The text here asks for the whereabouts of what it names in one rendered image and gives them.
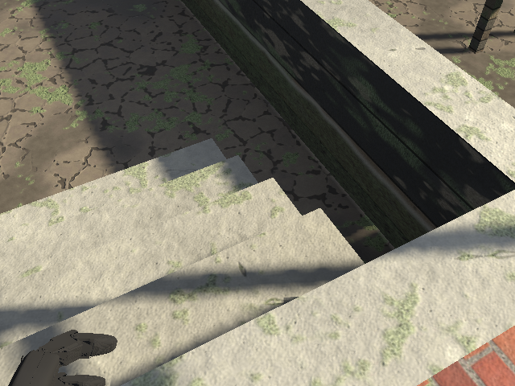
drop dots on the robot left hand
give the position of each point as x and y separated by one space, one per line
40 367

